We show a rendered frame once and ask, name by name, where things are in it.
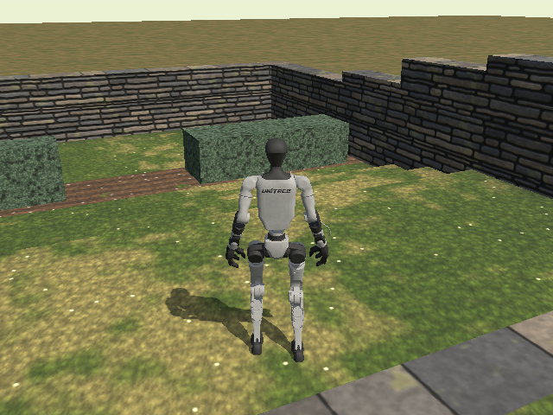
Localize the robot left upper arm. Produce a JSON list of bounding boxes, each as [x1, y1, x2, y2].
[[237, 176, 258, 224]]

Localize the left robot forearm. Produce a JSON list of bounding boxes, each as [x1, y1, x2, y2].
[[228, 211, 245, 250]]

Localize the right robot hand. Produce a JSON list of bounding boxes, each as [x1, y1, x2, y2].
[[309, 245, 329, 266]]

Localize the robot right upper arm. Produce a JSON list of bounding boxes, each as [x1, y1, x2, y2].
[[295, 175, 317, 223]]

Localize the left robot shin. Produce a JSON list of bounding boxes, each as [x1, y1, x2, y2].
[[251, 284, 263, 342]]

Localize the left robot hand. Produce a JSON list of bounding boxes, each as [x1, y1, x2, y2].
[[226, 246, 245, 268]]

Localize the right robot thigh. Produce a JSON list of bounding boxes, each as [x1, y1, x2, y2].
[[289, 242, 306, 305]]

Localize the right robot forearm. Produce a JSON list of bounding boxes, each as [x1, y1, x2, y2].
[[309, 210, 327, 248]]

